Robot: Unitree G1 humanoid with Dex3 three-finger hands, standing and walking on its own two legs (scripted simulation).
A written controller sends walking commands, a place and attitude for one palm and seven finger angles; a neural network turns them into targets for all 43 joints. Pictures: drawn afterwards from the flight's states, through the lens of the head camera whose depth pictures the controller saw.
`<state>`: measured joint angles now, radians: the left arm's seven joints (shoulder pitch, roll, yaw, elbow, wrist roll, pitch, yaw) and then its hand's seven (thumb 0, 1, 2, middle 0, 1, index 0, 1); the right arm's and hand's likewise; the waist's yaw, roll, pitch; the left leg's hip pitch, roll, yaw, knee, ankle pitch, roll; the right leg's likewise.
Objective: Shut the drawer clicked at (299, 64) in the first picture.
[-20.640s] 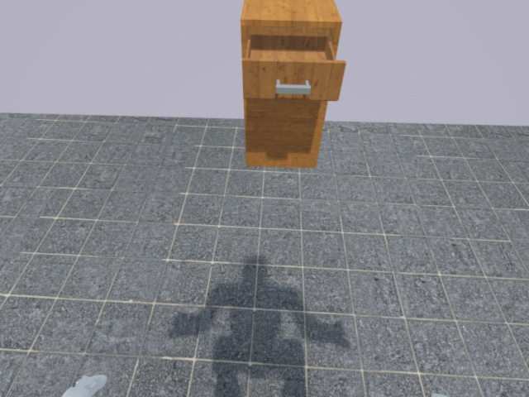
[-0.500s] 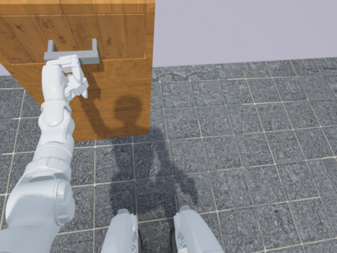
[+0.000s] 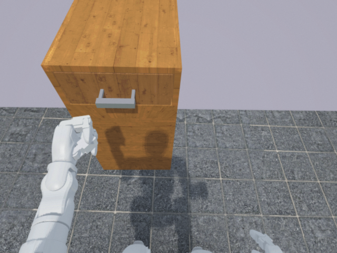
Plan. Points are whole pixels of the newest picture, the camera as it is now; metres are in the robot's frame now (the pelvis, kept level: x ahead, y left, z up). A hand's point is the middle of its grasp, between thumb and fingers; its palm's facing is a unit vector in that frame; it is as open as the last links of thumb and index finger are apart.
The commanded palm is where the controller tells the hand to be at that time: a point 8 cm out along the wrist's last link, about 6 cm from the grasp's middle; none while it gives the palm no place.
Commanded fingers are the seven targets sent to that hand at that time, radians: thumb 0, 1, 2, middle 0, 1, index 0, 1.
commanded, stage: draw the hand back to the body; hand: left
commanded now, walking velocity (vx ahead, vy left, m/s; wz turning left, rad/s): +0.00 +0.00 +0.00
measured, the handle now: (116, 97) +0.56 +0.18 -0.03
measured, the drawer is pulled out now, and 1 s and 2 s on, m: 0.00 0.00 0.00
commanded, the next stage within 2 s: step back with the hand held close in 1.00 s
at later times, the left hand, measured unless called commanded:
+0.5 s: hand (47, 167) +0.25 +0.21 +0.15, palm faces +0.24 -0.92 -0.30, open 3.3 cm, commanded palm +0.21 +0.26 +0.17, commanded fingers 0.00 0.90 0.90 -1.40 -1.60 -1.40 -1.60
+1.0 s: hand out of the picture +0.18 +0.24 +0.22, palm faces +0.41 -0.83 -0.39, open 3.3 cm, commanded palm +0.13 +0.27 +0.24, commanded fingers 0.00 0.90 0.90 -1.40 -1.60 -1.40 -1.60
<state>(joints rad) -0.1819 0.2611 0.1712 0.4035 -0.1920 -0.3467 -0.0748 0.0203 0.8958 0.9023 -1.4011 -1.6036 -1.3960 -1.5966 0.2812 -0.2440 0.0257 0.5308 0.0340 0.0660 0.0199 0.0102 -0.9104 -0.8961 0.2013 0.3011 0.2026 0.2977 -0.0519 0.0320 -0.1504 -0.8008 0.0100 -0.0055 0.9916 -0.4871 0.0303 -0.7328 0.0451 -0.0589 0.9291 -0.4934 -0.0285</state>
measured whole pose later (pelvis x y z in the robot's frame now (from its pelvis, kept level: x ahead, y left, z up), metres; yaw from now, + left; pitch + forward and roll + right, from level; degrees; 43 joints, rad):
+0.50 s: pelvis +0.01 +0.00 +0.05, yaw +0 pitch +1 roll -1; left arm 0.26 0.32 0.12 -0.12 -0.08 -0.04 0.10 0.02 0.89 0.90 -1.40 -1.60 -1.40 -1.60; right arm 0.20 -0.24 0.06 0.53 0.04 0.02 -0.08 0.02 -0.91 -0.90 0.20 0.30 0.20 0.30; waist 0.02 0.06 -0.05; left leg -0.27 -0.01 0.02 0.58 -0.33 0.03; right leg -0.22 0.03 -0.03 0.54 -0.34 -0.02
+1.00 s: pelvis +0.00 -0.01 +0.06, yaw +1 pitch -4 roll -1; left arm 0.54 0.33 0.28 -0.45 -0.08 -0.09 0.11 0.02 0.89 0.90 -1.40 -1.60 -1.40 -1.60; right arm 0.20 -0.23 0.03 0.59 0.01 -0.08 -0.06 0.02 -0.91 -0.90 0.20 0.30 0.20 0.30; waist 0.06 0.08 -0.01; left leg -0.13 -0.01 0.01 0.48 -0.29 0.02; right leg -0.08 0.03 -0.03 0.43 -0.30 -0.03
